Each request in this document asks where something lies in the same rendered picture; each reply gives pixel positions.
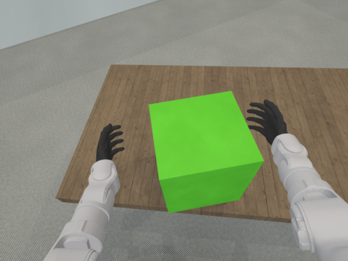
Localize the carton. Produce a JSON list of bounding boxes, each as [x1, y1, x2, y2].
[[149, 91, 264, 213]]

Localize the robot left forearm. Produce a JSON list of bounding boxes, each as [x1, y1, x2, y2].
[[43, 159, 120, 261]]

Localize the left robot hand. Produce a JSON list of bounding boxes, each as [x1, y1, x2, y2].
[[96, 123, 125, 162]]

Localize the table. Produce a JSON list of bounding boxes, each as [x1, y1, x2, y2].
[[56, 64, 348, 223]]

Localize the right robot hand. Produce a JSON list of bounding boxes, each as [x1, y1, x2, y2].
[[246, 100, 288, 145]]

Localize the robot right upper arm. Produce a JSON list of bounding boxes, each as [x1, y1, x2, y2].
[[290, 197, 348, 261]]

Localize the robot right forearm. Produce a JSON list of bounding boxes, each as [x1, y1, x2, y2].
[[271, 134, 348, 206]]

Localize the robot left upper arm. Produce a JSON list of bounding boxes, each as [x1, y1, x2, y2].
[[45, 248, 102, 261]]

